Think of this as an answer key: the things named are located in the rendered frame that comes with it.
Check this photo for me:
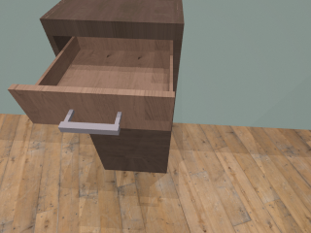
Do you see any drawer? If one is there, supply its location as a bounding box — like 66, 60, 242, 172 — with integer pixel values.
8, 36, 175, 131

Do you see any handle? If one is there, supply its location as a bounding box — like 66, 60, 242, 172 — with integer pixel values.
58, 109, 122, 136

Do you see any cabinet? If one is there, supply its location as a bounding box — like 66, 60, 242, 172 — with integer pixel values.
39, 0, 185, 174

